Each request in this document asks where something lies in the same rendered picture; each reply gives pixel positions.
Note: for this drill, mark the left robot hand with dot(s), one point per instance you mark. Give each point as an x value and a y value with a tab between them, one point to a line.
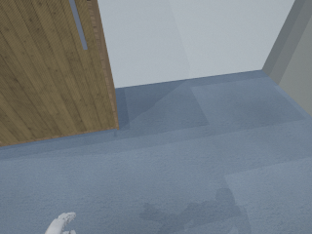
58	224

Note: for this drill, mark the wardrobe door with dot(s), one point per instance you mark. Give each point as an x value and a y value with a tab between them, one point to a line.
49	85

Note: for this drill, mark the handle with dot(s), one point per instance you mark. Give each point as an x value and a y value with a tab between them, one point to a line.
78	24

